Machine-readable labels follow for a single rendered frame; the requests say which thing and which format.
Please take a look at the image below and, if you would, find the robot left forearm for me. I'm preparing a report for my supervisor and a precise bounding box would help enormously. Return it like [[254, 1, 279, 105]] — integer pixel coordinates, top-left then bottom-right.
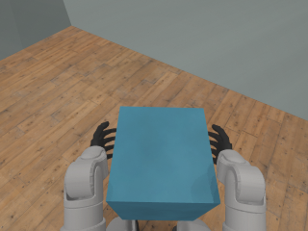
[[60, 145, 109, 231]]

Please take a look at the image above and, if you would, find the robot right forearm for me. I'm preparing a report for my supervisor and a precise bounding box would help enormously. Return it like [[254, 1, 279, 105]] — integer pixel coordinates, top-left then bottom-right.
[[216, 149, 267, 231]]

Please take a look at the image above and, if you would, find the robot right hand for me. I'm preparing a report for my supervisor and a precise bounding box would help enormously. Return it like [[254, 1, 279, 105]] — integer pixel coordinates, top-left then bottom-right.
[[208, 124, 233, 165]]

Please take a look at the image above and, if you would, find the left robot thigh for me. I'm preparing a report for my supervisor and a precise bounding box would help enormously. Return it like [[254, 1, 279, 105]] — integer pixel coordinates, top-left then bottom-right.
[[106, 217, 137, 231]]

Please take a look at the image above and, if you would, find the robot thigh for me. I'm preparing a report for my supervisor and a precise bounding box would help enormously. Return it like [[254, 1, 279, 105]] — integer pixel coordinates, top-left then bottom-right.
[[106, 217, 137, 231], [176, 218, 211, 231]]

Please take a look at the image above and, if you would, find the right robot thigh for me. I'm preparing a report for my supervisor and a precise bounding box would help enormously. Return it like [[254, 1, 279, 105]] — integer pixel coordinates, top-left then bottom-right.
[[176, 218, 211, 231]]

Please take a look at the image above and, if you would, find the carton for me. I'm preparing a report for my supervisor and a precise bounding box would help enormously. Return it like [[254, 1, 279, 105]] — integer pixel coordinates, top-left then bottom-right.
[[106, 106, 220, 221]]

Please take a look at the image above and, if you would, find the robot left hand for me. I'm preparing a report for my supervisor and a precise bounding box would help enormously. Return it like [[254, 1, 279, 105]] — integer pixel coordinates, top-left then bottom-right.
[[90, 121, 116, 159]]

